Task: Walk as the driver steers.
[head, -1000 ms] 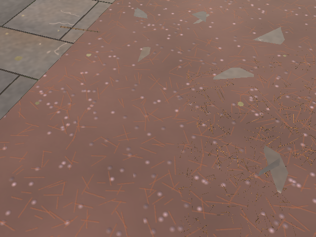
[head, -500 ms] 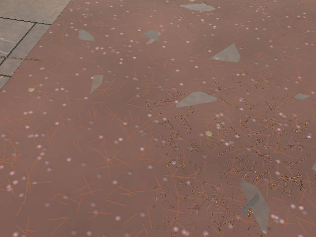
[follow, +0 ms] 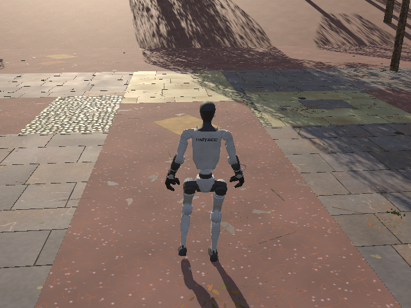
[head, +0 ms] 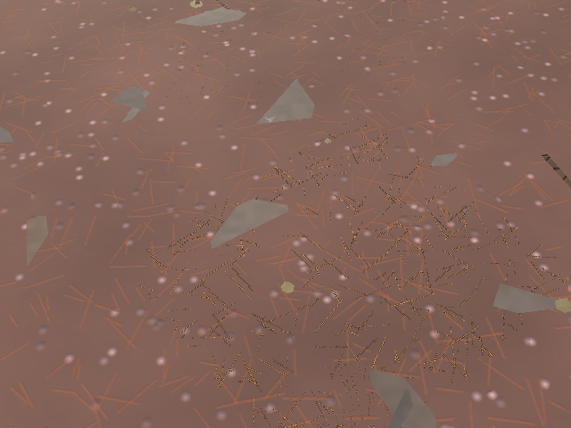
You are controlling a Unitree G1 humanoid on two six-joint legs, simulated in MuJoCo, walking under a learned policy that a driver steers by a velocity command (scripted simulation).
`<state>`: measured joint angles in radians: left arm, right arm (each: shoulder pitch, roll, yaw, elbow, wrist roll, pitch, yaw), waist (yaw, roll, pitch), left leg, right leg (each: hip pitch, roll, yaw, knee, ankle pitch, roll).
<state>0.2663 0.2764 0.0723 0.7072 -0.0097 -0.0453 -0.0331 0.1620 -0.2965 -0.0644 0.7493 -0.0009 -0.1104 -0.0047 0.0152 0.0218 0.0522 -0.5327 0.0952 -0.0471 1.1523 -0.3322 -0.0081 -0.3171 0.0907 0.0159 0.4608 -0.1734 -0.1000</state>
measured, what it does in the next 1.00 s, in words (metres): walks ahead: left foot, then right foot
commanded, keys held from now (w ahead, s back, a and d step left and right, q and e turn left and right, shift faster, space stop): w+e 0.18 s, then w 0.38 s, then w+q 0.44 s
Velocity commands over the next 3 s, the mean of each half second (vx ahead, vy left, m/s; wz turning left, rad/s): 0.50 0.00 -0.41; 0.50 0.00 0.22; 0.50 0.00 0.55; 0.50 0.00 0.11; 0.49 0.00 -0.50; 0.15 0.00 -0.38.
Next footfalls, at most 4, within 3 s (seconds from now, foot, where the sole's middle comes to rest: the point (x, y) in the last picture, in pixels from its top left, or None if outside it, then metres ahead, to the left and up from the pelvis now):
0.32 left None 0.37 0.13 -0.77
0.82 right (384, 371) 0.58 -0.16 -0.77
1.34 left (268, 275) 0.84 0.12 -0.77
1.84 right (304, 180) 1.18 0.02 -0.77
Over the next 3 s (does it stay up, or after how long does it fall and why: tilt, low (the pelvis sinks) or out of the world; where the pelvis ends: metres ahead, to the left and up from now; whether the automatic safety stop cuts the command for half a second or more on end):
stays up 1.48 0.12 -0.01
